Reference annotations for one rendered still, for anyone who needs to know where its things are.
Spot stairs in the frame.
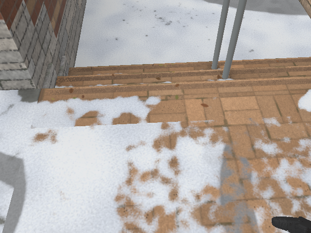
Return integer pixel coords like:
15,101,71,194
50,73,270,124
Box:
55,56,311,88

